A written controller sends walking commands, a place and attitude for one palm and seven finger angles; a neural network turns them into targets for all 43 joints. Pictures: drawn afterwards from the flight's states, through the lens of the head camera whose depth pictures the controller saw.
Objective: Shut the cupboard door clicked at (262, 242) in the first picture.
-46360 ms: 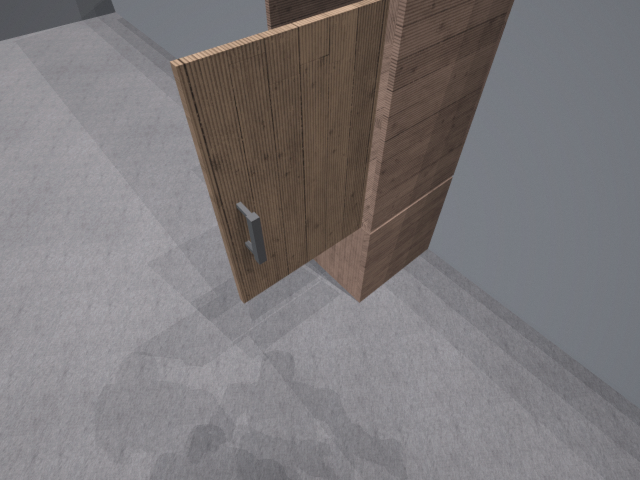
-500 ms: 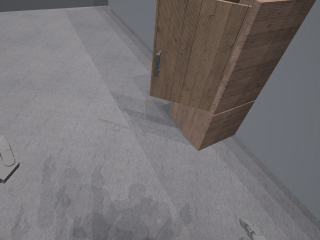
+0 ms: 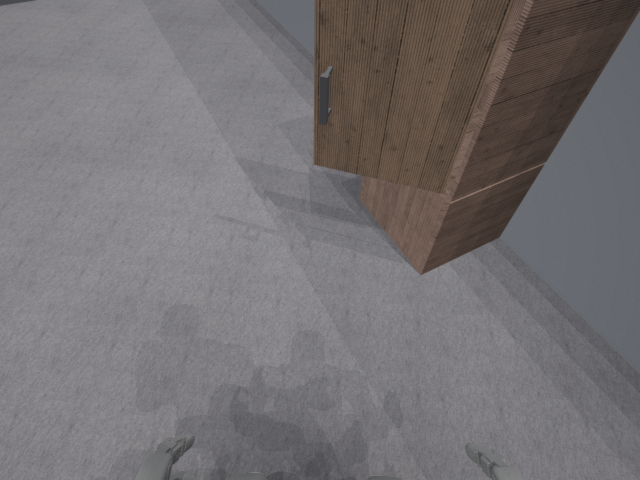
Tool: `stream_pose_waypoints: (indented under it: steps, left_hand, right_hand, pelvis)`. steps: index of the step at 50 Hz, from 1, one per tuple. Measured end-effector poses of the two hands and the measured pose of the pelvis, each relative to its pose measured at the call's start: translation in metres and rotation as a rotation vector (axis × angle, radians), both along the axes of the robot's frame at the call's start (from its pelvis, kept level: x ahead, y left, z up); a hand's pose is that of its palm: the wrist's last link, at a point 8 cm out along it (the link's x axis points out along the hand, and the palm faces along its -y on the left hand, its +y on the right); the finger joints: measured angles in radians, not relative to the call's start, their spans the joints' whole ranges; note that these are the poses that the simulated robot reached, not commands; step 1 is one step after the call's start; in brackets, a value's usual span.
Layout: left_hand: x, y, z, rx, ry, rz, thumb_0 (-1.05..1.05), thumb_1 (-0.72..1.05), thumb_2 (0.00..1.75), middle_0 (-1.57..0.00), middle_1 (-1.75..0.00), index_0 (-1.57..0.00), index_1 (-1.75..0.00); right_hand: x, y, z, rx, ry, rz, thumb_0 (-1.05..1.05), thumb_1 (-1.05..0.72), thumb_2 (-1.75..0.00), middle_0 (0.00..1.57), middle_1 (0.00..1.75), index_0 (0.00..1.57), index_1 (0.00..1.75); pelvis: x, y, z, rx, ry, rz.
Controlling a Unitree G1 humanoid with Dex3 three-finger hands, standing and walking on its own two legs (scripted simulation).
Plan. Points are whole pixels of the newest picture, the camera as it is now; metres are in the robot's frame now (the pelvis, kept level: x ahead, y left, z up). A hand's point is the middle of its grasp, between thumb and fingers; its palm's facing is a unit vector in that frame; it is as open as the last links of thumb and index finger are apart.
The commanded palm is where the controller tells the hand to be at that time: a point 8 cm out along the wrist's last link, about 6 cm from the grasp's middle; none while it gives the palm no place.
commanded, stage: let the arm hang, fingers relaxed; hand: left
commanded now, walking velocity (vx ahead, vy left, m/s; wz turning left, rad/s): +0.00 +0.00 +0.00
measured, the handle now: (326, 96) +0.96 +0.00 -0.07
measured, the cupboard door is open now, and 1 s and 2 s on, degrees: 44 44 44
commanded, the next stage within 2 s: look to check the result in 0.86 s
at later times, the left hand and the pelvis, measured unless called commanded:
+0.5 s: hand out of the picture +0.02 +0.16 -0.15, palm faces +0.05 -0.98 -0.21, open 7.3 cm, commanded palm none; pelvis +0.03 -0.01 +0.03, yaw +1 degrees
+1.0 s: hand out of the picture +0.00 +0.15 -0.15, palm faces +0.05 -0.99 -0.16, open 7.4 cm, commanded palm none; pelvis +0.03 +0.00 +0.03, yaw +0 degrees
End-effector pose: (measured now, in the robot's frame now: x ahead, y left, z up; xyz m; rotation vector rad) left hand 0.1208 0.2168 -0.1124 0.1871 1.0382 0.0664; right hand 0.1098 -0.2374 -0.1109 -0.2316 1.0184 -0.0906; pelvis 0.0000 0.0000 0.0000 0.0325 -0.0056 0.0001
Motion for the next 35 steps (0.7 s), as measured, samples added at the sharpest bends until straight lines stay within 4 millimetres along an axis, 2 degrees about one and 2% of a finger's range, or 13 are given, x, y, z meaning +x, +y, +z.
stream_pose_waypoints:
  steps: [1,3,7,14,21,35]
  left_hand:
    - [-0.017,-0.015,-0.011,-0.038,0.060,0.010,0.01,0.92,0.90,-0.19,-0.30,-0.19,-0.29]
    - [-0.027,-0.018,-0.012,-0.056,0.053,0.109,-0.05,0.98,0.89,-0.20,-0.30,-0.20,-0.30]
    - [-0.042,-0.011,-0.009,-0.026,0.112,0.120,-0.08,1.01,0.89,-0.21,-0.30,-0.21,-0.30]
    - [-0.070,0.004,-0.003,0.031,0.254,0.129,-0.03,0.95,0.90,-0.20,-0.30,-0.20,-0.30]
    - [-0.092,0.003,-0.001,0.036,0.325,0.149,0.00,0.92,0.90,-0.19,-0.30,-0.20,-0.29]
    - [-0.121,-0.026,-0.009,-0.044,0.405,0.164,0.00,0.91,0.90,-0.19,-0.30,-0.20,-0.29]
  right_hand:
    - [-0.006,-0.003,-0.002,0.002,0.031,-0.014,0.01,-0.90,-0.89,0.20,0.30,0.21,0.30]
    - [-0.019,-0.007,-0.005,-0.002,0.116,-0.025,0.01,-0.90,-0.89,0.20,0.30,0.21,0.30]
    - [-0.045,-0.009,-0.005,-0.001,0.256,-0.045,0.01,-0.91,-0.89,0.20,0.30,0.20,0.30]
    - [-0.075,-0.001,-0.006,0.034,0.340,-0.107,0.01,-0.91,-0.89,0.20,0.30,0.20,0.30]
    - [-0.089,0.010,-0.010,0.066,0.387,-0.121,0.01,-0.91,-0.89,0.20,0.30,0.20,0.30]
    - [-0.097,0.024,-0.009,0.076,0.408,-0.138,0.00,-0.91,-0.89,0.20,0.30,0.20,0.30]
  pelvis:
    - [0.001,-0.003,0.000,-0.004,-0.003,0.003]
    - [0.003,-0.009,0.005,-0.021,0.000,0.031]
    - [0.011,-0.015,0.015,-0.037,0.008,0.042]
    - [0.022,-0.016,0.025,-0.036,-0.010,0.025]
    - [0.026,-0.014,0.028,-0.034,-0.025,0.017]
    - [0.030,-0.010,0.029,-0.032,-0.030,0.008]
